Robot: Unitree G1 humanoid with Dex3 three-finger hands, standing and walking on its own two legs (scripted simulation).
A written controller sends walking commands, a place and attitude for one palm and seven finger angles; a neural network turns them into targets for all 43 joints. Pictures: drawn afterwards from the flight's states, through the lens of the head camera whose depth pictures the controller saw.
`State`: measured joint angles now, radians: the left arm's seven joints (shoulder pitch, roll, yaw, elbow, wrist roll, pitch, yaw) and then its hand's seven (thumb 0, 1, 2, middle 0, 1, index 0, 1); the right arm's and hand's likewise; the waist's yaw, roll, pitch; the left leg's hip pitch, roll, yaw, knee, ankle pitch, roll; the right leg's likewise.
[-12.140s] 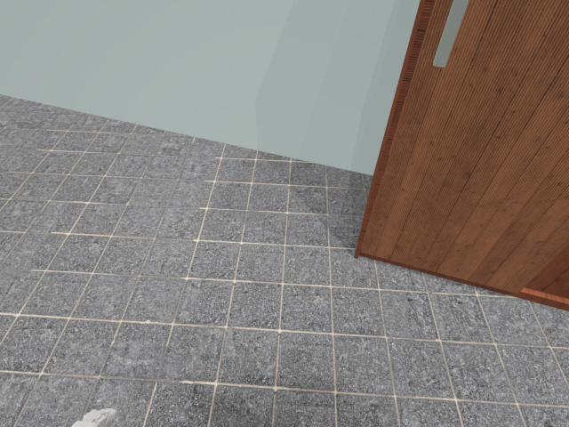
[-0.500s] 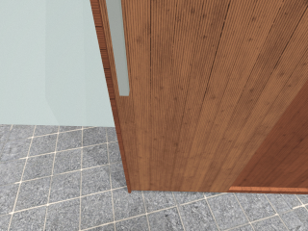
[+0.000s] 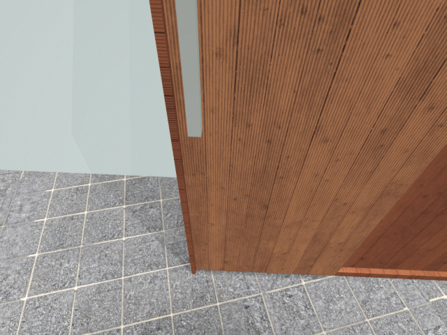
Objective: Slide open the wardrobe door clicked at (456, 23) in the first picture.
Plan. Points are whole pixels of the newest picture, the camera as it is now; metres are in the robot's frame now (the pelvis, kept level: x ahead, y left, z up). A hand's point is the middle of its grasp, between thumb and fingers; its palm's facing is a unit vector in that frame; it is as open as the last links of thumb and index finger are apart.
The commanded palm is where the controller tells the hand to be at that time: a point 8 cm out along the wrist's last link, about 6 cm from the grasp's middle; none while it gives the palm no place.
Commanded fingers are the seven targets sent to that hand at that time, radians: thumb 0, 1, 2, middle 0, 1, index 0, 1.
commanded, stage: look again from close up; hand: left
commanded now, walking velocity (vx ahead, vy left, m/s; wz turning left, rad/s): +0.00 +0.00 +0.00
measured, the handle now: (192, 66) +0.49 +0.10 +0.25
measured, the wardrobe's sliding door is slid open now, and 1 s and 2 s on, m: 0.00 0.00 0.00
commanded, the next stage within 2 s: none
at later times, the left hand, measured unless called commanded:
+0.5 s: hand out of the picture +0.08 +0.22 -0.16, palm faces -0.04 -0.95 -0.31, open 7.4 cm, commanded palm none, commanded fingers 0.00 0.90 0.90 -0.20 -0.30 -0.20 -0.30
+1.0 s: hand out of the picture +0.08 +0.21 -0.16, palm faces -0.04 -0.95 -0.31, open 7.4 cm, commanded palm none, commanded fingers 0.00 0.90 0.90 -0.20 -0.30 -0.20 -0.30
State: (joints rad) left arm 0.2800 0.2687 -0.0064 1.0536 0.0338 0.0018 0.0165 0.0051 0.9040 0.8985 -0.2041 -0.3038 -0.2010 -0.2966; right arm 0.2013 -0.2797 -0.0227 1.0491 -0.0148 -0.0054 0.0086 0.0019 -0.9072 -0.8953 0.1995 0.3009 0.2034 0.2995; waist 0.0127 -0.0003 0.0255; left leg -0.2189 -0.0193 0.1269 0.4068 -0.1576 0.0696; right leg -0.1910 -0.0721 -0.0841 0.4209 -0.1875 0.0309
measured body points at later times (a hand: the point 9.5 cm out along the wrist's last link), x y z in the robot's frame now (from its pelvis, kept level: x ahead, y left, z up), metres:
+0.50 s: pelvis +0.02 -0.01 +0.00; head +0.02 -0.01 +0.45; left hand +0.08 +0.27 -0.14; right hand +0.08 -0.29 -0.14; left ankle +0.05 +0.07 -0.74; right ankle +0.02 -0.14 -0.74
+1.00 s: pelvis +0.03 -0.02 +0.01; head +0.03 -0.02 +0.46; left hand +0.08 +0.26 -0.13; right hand +0.09 -0.30 -0.13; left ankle +0.05 +0.07 -0.74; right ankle +0.02 -0.14 -0.74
